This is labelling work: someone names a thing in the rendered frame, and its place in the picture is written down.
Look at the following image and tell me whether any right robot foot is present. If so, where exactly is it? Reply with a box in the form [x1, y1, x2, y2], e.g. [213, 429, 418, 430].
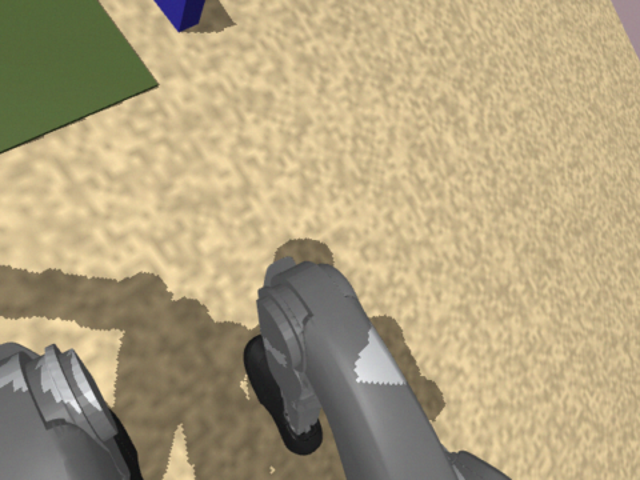
[243, 334, 323, 455]

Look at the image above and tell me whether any right robot hand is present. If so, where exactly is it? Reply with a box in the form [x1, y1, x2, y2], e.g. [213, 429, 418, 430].
[442, 444, 512, 480]

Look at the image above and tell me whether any left robot foot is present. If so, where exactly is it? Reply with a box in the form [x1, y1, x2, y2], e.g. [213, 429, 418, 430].
[109, 409, 143, 480]

